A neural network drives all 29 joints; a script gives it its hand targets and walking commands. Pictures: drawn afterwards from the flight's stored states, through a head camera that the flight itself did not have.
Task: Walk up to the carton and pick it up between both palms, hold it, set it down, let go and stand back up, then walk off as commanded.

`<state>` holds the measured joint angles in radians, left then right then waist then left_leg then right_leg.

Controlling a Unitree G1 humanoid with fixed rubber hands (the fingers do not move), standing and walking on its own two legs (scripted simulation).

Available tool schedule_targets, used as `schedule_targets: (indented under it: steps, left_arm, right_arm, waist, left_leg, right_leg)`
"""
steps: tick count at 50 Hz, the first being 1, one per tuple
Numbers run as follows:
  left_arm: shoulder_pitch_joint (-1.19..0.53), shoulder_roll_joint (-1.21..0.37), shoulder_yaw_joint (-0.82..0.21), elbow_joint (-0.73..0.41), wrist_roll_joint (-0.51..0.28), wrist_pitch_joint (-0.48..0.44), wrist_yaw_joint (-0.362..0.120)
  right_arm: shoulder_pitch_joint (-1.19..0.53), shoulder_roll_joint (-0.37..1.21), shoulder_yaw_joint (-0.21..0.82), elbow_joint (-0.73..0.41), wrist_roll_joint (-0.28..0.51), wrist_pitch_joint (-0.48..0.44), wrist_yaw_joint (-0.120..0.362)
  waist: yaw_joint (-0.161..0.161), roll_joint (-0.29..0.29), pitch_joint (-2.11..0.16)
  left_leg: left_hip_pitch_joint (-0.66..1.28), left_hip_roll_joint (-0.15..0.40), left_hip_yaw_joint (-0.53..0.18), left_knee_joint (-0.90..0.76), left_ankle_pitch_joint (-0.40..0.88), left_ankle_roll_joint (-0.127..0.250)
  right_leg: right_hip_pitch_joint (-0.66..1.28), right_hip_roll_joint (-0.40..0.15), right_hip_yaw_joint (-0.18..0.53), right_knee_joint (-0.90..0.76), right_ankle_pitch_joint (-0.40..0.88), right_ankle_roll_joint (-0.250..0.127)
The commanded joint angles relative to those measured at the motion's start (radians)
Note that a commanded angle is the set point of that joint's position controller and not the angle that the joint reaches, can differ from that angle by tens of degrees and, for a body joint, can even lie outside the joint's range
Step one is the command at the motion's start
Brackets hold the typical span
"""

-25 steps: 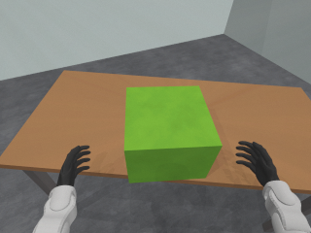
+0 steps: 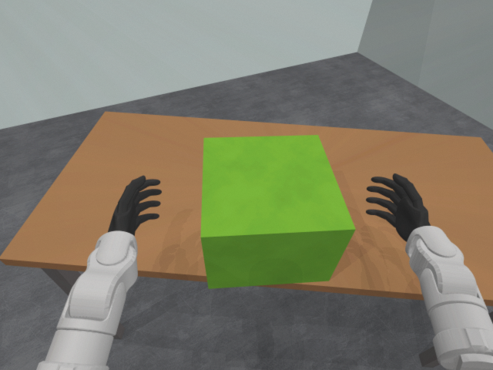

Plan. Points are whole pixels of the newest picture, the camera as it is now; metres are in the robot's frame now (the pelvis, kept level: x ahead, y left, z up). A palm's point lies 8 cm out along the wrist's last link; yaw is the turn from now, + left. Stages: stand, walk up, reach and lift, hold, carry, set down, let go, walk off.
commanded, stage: reach and lift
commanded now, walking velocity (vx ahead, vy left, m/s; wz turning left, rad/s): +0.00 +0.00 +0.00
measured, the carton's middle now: (265, 208) +0.43 -0.02 -0.02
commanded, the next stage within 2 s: none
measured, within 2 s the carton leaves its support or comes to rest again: neither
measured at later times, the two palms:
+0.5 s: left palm (129, 184) +0.36 +0.21 +0.13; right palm (391, 171) +0.41 -0.22 +0.13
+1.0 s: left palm (130, 199) +0.37 +0.23 +0.07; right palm (385, 193) +0.42 -0.24 +0.07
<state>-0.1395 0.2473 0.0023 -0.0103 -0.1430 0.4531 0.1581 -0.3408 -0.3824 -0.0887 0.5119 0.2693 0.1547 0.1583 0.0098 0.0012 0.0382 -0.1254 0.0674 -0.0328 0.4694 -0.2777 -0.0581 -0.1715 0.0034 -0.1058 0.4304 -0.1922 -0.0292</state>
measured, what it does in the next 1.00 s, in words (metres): stands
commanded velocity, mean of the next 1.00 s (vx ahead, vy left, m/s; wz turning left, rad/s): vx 0.00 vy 0.00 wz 0.00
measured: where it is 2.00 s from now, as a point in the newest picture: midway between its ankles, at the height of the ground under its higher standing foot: outside the picture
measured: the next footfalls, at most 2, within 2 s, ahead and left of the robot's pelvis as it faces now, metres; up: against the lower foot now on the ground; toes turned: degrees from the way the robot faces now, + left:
none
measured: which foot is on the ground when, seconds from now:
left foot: down 0.00-1.00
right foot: down 0.00-1.00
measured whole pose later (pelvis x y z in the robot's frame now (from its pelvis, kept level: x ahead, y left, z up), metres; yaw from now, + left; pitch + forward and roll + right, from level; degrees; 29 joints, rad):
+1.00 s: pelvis +0.00 +0.00 +0.00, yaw +0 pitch +8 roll -1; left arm -0.51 0.25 0.04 0.55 -0.14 0.14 0.13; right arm -0.72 -0.42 -0.09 1.09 0.27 -0.11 0.16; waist 0.06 0.00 -0.03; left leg -0.36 0.07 -0.03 0.47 -0.25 -0.05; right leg -0.39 0.00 -0.11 0.40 -0.15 -0.02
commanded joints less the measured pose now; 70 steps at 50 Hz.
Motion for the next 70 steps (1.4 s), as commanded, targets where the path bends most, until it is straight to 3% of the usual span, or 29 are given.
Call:
schedule_targets:
  steps: [1,5,8,10,16,18,19,21,23,24,25,26,27,31,34,38,41,43,44,46,48,50,56,60,63,66,67,69,70]
  left_arm:
    - [-0.475,0.096,0.185,-0.008,-0.02,0.031,0.003]
    - [-0.545,0.105,0.188,0.07,-0.013,0.068,0.003]
    - [-0.575,0.126,0.199,0.062,-0.02,0.075,0.009]
    - [-0.631,0.135,0.195,0.055,-0.021,0.078,0.007]
    - [-0.689,0.177,0.228,0.069,-0.015,0.077,0.007]
    - [-0.69,0.155,0.208,0.11,-0.011,0.094,-0.001]
    - [-0.721,0.154,0.2,0.059,-0.014,0.09,0.002]
    - [-0.712,0.15,0.213,0.069,-0.013,0.092,0.002]
    - [-0.732,0.165,0.204,0.079,-0.014,0.091,0.002]
    - [-0.79,0.165,0.199,0.154,-0.009,0.094,-0.001]
    - [-0.786,0.168,0.203,0.139,-0.014,0.084,0.003]
    - [-0.791,0.154,0.196,0.173,-0.004,0.085,0.008]
    - [-0.806,0.158,0.191,0.133,-0.017,0.089,0.012]
    - [-0.805,0.129,0.18,0.203,0.003,0.066,0.017]
    - [-0.777,0.094,0.178,0.287,0.019,0.019,0.003]
    - [-0.733,0.05,0.147,0.343,0.036,-0.082,-0.014]
    - [-0.71,0.038,0.131,0.327,0.038,-0.167,-0.013]
    - [-0.671,-0.002,0.105,0.454,0.038,-0.227,-0.023]
    - [-0.696,-0.028,0.066,0.514,0.024,-0.253,-0.032]
    - [-0.709,-0.012,0.062,0.501,0.007,-0.316,-0.031]
    - [-0.711,-0.008,0.057,0.587,0.004,-0.379,-0.042]
    - [-0.718,-0.016,0.036,0.673,-0.011,-0.453,-0.051]
    - [-0.82,-0.017,-0.028,0.778,-0.072,-0.665,-0.05]
    - [-0.825,0.007,-0.039,0.768,-0.072,-0.719,-0.057]
    - [-0.768,0.008,-0.02,0.814,-0.064,-0.725,-0.077]
    - [-0.719,-0.003,-0.005,0.851,-0.042,-0.732,-0.093]
    - [-0.691,-0.006,0.003,0.792,-0.037,-0.727,-0.096]
    - [-0.705,-0.001,0.009,0.751,-0.032,-0.745,-0.094]
    - [-0.703,-0.018,0.005,0.788,-0.027,-0.748,-0.095]
  right_arm:
    - [-0.397,-0.286,-0.055,-0.066,0.098,-0.007,-0.023]
    - [-0.476,-0.295,-0.036,0.011,0.089,0.022,-0.024]
    - [-0.534,-0.309,-0.039,-0.021,0.076,0.02,-0.031]
    - [-0.567,-0.303,-0.022,0.024,0.088,0.026,-0.031]
    - [-0.647,-0.309,-0.005,0.037,0.108,0.028,-0.036]
    - [-0.656,-0.33,-0.011,0.115,0.094,0.037,-0.038]
    - [-0.686,-0.334,-0.017,0.087,0.097,0.026,-0.036]
    - [-0.69,-0.331,-0.009,0.112,0.092,0.024,-0.038]
    - [-0.718,-0.334,-0.009,0.118,0.104,0.021,-0.037]
    - [-0.758,-0.34,-0.021,0.184,0.09,0.031,-0.034]
    - [-0.763,-0.323,0.0,0.161,0.1,0.03,-0.028]
    - [-0.769,-0.332,-0.013,0.198,0.091,0.029,-0.027]
    - [-0.798,-0.349,-0.022,0.164,0.089,0.021,-0.029]
    - [-0.793,-0.334,-0.016,0.287,0.069,0.006,-0.019]
    - [-0.801,-0.299,0.007,0.306,0.059,-0.03,-0.015]
    - [-0.743,-0.267,0.015,0.414,0.038,-0.092,-0.008]
    - [-0.746,-0.267,0.023,0.373,0.057,-0.177,0.008]
    - [-0.729,-0.253,0.027,0.438,0.044,-0.221,0.018]
    - [-0.749,-0.254,0.016,0.478,0.041,-0.237,0.022]
    - [-0.764,-0.246,0.042,0.425,0.054,-0.295,0.022]
    - [-0.746,-0.233,0.051,0.478,0.048,-0.326,0.019]
    - [-0.752,-0.203,0.083,0.532,0.067,-0.366,0.021]
    - [-0.791,-0.156,0.139,0.602,0.086,-0.462,0.007]
    - [-0.791,-0.164,0.162,0.621,0.118,-0.497,-0.01]
    - [-0.787,-0.17,0.175,0.642,0.118,-0.511,-0.027]
    - [-0.755,-0.162,0.185,0.688,0.121,-0.53,-0.037]
    - [-0.749,-0.15,0.187,0.638,0.121,-0.536,-0.044]
    - [-0.766,-0.167,0.165,0.602,0.11,-0.556,-0.048]
    - [-0.76,-0.162,0.151,0.645,0.096,-0.559,-0.05]
  waist:
    - [0.019,-0.007,-0.236]
    - [0.022,-0.012,-0.246]
    - [0.028,-0.05,-0.326]
    - [0.026,-0.014,-0.338]
    - [0.041,-0.03,-0.413]
    - [0.024,-0.026,-0.407]
    - [0.021,0.007,-0.452]
    - [0.02,-0.011,-0.458]
    - [0.011,-0.011,-0.468]
    - [0.008,-0.005,-0.441]
    - [0.033,-0.007,-0.45]
    - [0.025,-0.001,-0.45]
    - [0.025,-0.002,-0.491]
    - [0.021,0.019,-0.492]
    - [0.031,-0.017,-0.492]
    - [0.029,0.023,-0.482]
    - [0.057,0.044,-0.545]
    - [0.057,0.018,-0.522]
    - [0.038,0.029,-0.483]
    - [0.06,0.009,-0.554]
    - [0.054,-0.014,-0.538]
    - [0.077,0.004,-0.567]
    - [0.078,0.027,-0.783]
    - [0.071,0.047,-0.876]
    - [0.07,-0.021,-0.857]
    - [0.073,-0.011,-0.829]
    - [0.079,-0.039,-0.864]
    - [0.067,-0.023,-0.892]
    - [0.052,-0.021,-0.859]
  left_leg:
    - [-0.19,-0.091,0.045,-0.194,0.125,0.04]
    - [-0.224,-0.091,0.055,-0.191,0.12,0.041]
    - [-0.226,-0.086,0.054,-0.182,0.143,0.045]
    - [-0.22,-0.092,0.051,-0.17,0.195,0.036]
    - [-0.233,-0.096,0.057,-0.156,0.248,0.034]
    - [-0.223,-0.095,0.053,-0.15,0.306,0.024]
    - [-0.204,-0.094,0.047,-0.142,0.323,0.015]
    - [-0.199,-0.096,0.05,-0.137,0.362,0.017]
    - [-0.204,-0.1,0.046,-0.138,0.352,0.013]
    - [-0.224,-0.097,0.046,-0.142,0.295,0.017]
    - [-0.236,-0.1,0.052,-0.145,0.295,0.019]
    - [-0.219,-0.093,0.043,-0.146,0.296,0.015]
    - [-0.203,-0.091,0.042,-0.13,0.34,0.013]
    - [-0.19,-0.091,0.034,-0.118,0.364,-0.003]
    - [-0.219,-0.098,0.041,-0.112,0.361,0.007]
    - [-0.222,-0.097,0.035,-0.099,0.38,-0.006]
    - [-0.165,-0.09,0.037,-0.08,0.454,-0.017]
    - [-0.186,-0.087,0.036,-0.077,0.429,-0.013]
    - [-0.207,-0.089,0.03,-0.084,0.387,-0.011]
    - [-0.22,-0.087,0.038,-0.062,0.402,-0.005]
    - [-0.259,-0.082,0.037,-0.067,0.368,-0.001]
    - [-0.299,-0.085,0.045,-0.05,0.359,0.001]
    - [-0.334,-0.074,0.054,0.02,0.408,-0.009]
    - [-0.338,-0.069,0.061,0.054,0.493,-0.017]
    - [-0.373,-0.074,0.066,0.048,0.508,-0.009]
    - [-0.382,-0.083,0.065,0.049,0.544,-0.013]
    - [-0.379,-0.079,0.068,0.046,0.55,-0.006]
    - [-0.381,-0.084,0.062,0.049,0.589,-0.014]
    - [-0.366,-0.084,0.063,0.041,0.575,-0.015]
  right_leg:
    - [0.194,0.022,0.138,-0.099,0.15,0.041]
    - [0.207,0.022,0.134,-0.101,0.144,0.045]
    - [0.233,0.024,0.133,-0.092,0.174,0.051]
    - [0.243,0.02,0.131,-0.081,0.234,0.048]
    - [0.293,0.023,0.128,-0.056,0.323,0.053]
    - [0.314,0.03,0.112,-0.057,0.403,0.045]
    - [0.302,0.036,0.104,-0.049,0.398,0.04]
    - [0.316,0.039,0.107,-0.047,0.441,0.045]
    - [0.312,0.038,0.102,-0.053,0.435,0.045]
    - [0.283,0.033,0.1,-0.06,0.376,0.042]
    - [0.297,0.031,0.103,-0.058,0.365,0.045]
    - [0.27,0.037,0.091,-0.062,0.339,0.04]
    - [0.274,0.041,0.086,-0.055,0.389,0.037]
    - [0.242,0.042,0.079,-0.058,0.384,0.03]
    - [0.259,0.04,0.083,-0.054,0.408,0.035]
    - [0.211,0.037,0.077,-0.044,0.404,0.032]
    - [0.176,0.047,0.062,-0.045,0.395,0.028]
    - [0.131,0.049,0.052,-0.045,0.347,0.026]
    - [0.085,0.045,0.043,-0.055,0.29,0.019]
    - [0.084,0.044,0.05,-0.039,0.312,0.025]
    - [0.056,0.041,0.048,-0.031,0.286,0.033]
    - [0.026,0.034,0.053,-0.02,0.255,0.027]
    - [-0.071,0.03,0.05,0.04,0.25,0.031]
    - [-0.067,0.031,0.044,0.053,0.347,0.035]
    - [-0.006,0.032,0.058,0.042,0.431,0.047]
    - [0.025,0.03,0.053,0.048,0.482,0.054]
    - [0.051,0.03,0.061,0.043,0.508,0.056]
    - [0.056,0.032,0.067,0.053,0.567,0.056]
    - [0.027,0.036,0.054,0.041,0.522,0.055]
